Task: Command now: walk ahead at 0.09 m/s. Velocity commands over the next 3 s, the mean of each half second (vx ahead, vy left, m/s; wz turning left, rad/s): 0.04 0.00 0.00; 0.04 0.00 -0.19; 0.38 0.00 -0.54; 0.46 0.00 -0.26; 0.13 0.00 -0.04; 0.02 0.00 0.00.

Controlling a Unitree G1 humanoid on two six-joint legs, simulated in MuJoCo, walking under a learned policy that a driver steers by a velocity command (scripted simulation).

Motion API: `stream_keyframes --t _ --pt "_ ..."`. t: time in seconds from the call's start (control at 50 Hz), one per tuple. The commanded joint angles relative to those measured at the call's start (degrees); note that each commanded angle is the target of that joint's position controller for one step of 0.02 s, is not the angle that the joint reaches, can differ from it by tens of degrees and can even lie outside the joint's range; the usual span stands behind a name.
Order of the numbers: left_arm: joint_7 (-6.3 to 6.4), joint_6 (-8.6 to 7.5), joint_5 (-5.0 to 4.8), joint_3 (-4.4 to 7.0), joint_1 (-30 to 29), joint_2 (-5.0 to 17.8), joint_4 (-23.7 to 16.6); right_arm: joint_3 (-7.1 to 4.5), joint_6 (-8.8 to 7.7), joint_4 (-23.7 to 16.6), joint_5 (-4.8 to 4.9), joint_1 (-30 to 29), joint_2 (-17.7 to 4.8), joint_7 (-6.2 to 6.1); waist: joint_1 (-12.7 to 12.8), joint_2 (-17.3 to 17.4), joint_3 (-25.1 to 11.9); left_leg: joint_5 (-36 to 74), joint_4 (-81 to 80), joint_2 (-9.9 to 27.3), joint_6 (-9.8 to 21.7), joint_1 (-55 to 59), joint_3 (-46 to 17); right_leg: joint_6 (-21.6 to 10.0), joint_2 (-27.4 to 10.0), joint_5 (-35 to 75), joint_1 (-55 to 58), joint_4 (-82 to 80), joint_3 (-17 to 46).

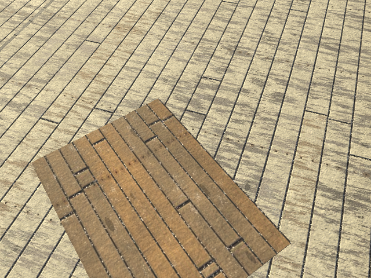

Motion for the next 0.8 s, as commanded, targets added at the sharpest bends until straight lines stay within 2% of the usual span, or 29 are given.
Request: stream_keyframes --t 0.02,0.1,0.14,0.18,0.2,0.22,0.24,0.26,0.28,0.32,0.36,0.42,0.66,0.72,0.8 --pt "0.21 -0.46 0.69 0.74 2.10 5.94 -0.71 -0.04 2.10 2.26 -0.08 10.45 -0.76 -0.49 -1.95 -6.30 -8.37 0.69 -8.10 0.81 -0.64 7.24 1.10 -7.04 -14.27 15.20 0.98 -9.92 11.19" --pt "0.15 0.97 0.57 1.28 3.28 7.61 0.66 0.02 2.96 2.53 0.09 6.41 -2.03 -0.96 -0.33 -8.22 -7.13 4.41 -15.98 0.92 0.03 8.68 2.20 -5.96 -14.18 -12.53 -2.05 -13.45 14.36" --pt "0.31 1.90 0.08 1.29 2.35 7.43 0.91 0.28 2.68 3.32 0.06 6.55 -1.40 -0.84 -1.02 -6.93 -5.51 7.42 -21.29 0.70 0.66 11.59 3.11 -4.63 -14.09 -20.02 -4.97 -13.76 15.16" --pt "0.53 2.55 -0.26 1.05 2.92 6.47 1.51 0.63 1.97 4.12 -0.31 7.43 -1.01 -0.95 -1.38 -4.51 -3.15 10.52 -30.33 1.60 1.94 15.25 1.57 -1.31 -13.04 -25.28 -8.27 -13.17 15.18" --pt "0.43 2.74 -0.16 1.01 4.14 5.82 1.88 0.70 1.31 4.04 -0.67 7.84 -2.15 -1.13 -0.88 -1.83 -1.63 9.83 -36.23 5.11 2.78 14.49 -3.06 0.97 -11.52 -24.54 -8.20 -10.86 14.30" --pt "0.24 3.01 -0.79 0.83 6.40 4.11 1.94 0.44 0.84 3.51 0.06 5.22 -4.48 -1.27 2.13 4.33 0.69 2.31 -40.35 8.50 4.14 6.76 -9.09 2.76 -6.53 -19.76 -5.51 -8.50 9.60" --pt "0.02 3.16 -0.69 0.46 6.03 2.93 2.78 1.03 0.25 3.56 0.83 3.45 -2.50 -1.13 2.57 6.16 0.88 -3.09 -44.83 10.01 3.94 -1.13 -10.99 3.47 -4.48 -11.49 3.68 -4.45 7.08" --pt "-0.14 3.10 -0.26 0.19 6.97 1.97 3.53 1.28 -0.36 3.37 1.11 1.80 -1.99 -1.07 3.66 6.31 0.17 -3.86 -46.61 9.71 2.87 -4.22 -10.65 3.60 -4.58 -6.92 9.50 -2.88 6.98" --pt "-0.18 2.99 0.04 0.06 8.19 2.00 4.36 1.07 -0.69 3.35 1.30 0.97 -2.63 -1.12 4.20 5.66 -0.39 -2.28 -46.66 8.75 2.04 -4.51 -9.37 3.68 -5.09 -5.09 12.08 -2.81 7.27" --pt "-0.13 2.60 0.35 0.24 8.72 3.69 5.26 0.93 -0.99 3.62 1.52 1.90 -2.64 -1.27 3.80 2.89 -1.06 3.20 -44.86 7.02 1.58 -1.29 -7.02 3.25 -6.37 -4.79 11.45 -3.68 8.56" --pt "0.06 2.23 0.15 0.00 8.54 3.28 6.05 0.96 -0.80 4.27 1.42 4.05 -1.68 -1.25 2.70 0.29 -0.99 7.68 -42.45 6.08 2.01 2.90 -5.45 3.06 -6.91 -5.90 8.30 -5.02 9.27" --pt "0.44 2.06 -0.08 -0.31 8.02 2.58 6.79 0.95 -0.44 4.97 1.20 5.91 -1.12 -1.18 1.70 -1.45 -1.10 10.01 -40.93 5.63 2.44 5.39 -4.59 3.26 -7.19 -6.70 6.60 -6.14 9.71" --pt "1.14 2.21 -0.07 -0.65 9.82 1.38 9.52 1.34 -0.50 6.36 1.19 7.12 0.21 -1.43 1.71 -1.56 -1.45 14.58 -40.05 5.45 2.42 7.33 -3.71 3.03 -7.62 -3.22 8.03 -5.13 9.78" --pt "0.99 2.35 -0.12 -0.27 7.85 2.32 8.15 0.59 -0.43 5.50 1.07 6.13 -1.47 -2.07 1.57 -1.23 -0.94 15.24 -38.45 5.30 2.52 8.78 -2.21 2.37 -6.83 -2.05 4.91 -3.05 10.38" --pt "0.85 2.65 0.02 0.52 4.92 3.03 4.43 -1.25 0.31 3.75 0.92 6.50 -3.92 -3.21 0.88 0.54 -2.03 14.38 -35.53 6.98 4.42 9.75 -1.92 1.23 -4.54 -2.57 -1.44 3.99 10.08"
Next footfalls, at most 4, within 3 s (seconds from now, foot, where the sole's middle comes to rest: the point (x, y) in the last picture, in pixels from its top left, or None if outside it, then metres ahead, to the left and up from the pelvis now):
0.20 left None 0.06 0.13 -0.77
1.58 left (225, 254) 0.53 -0.09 -0.77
2.04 right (306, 226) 0.62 -0.40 -0.77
2.42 left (252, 207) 0.71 -0.21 -0.77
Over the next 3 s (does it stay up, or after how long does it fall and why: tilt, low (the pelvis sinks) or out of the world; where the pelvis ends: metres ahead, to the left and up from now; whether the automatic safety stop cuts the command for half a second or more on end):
stays up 0.64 -0.28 0.01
